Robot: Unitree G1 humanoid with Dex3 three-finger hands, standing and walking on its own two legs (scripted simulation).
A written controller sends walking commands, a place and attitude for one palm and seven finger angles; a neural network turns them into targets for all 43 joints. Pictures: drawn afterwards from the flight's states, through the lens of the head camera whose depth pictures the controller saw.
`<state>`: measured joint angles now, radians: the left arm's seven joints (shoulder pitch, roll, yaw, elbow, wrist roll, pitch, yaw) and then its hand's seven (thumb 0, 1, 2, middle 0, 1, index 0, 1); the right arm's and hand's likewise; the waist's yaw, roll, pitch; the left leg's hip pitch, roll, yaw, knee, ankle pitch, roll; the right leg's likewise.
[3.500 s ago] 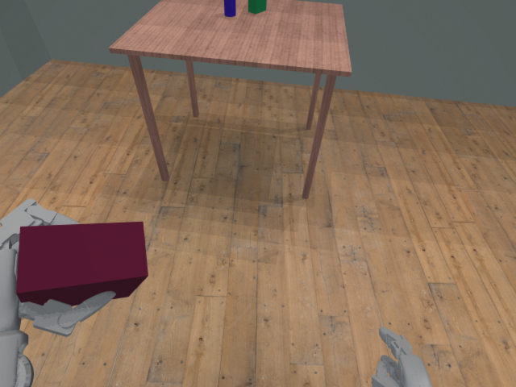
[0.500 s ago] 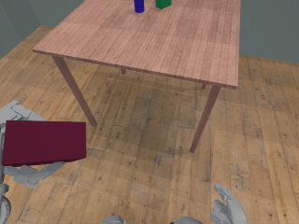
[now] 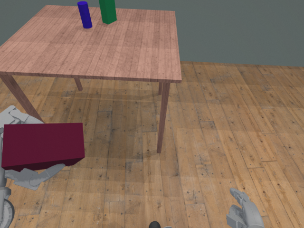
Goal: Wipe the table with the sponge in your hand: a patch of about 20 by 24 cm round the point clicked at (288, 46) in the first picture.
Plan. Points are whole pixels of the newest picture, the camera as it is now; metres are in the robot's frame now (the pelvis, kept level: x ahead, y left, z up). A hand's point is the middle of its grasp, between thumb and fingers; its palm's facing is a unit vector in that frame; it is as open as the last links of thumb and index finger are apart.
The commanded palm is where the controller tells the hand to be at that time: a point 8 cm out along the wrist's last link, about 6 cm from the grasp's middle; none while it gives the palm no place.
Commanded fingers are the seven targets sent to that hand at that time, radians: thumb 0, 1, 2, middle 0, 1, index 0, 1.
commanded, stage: turn to face it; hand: left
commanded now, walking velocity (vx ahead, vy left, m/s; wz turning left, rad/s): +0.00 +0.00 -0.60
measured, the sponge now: (56, 148) +0.23 +0.21 +0.16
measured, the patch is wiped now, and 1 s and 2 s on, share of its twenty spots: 0.00 0.00 0.00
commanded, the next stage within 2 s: take the last steps up to it in 0.42 s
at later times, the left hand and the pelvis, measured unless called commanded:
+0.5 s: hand (134, 151) +0.22 +0.06 +0.18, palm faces +0.02 -0.82 -0.58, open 10.2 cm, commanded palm +0.18 +0.14 +0.18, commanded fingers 0.00 0.10 1.30 -1.20 -1.60 -1.20 -1.60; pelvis -0.06 -0.08 +0.00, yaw -17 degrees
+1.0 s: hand (147, 153) +0.22 +0.04 +0.18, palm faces +0.13 -0.89 -0.44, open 10.2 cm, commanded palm +0.18 +0.11 +0.18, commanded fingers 0.00 0.10 1.30 -1.20 -1.60 -1.20 -1.60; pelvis -0.05 -0.12 +0.00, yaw -16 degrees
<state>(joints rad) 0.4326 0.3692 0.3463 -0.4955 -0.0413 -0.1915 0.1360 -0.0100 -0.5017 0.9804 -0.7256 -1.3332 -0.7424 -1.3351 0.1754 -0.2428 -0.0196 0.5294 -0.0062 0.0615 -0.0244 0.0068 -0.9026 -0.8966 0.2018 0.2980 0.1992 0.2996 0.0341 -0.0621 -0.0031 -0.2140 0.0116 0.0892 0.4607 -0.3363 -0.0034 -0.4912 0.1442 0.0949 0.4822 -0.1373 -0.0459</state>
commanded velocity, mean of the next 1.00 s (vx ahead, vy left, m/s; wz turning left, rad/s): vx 0.15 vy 0.08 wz -0.17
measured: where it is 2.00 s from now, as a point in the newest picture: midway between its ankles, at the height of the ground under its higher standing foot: outside the picture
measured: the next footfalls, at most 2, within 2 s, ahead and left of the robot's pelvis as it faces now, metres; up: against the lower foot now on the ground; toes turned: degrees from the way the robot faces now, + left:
right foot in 0.28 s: -0.05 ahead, -0.21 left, +0.00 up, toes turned -24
left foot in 0.62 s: +0.02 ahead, +0.02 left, +0.00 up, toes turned -13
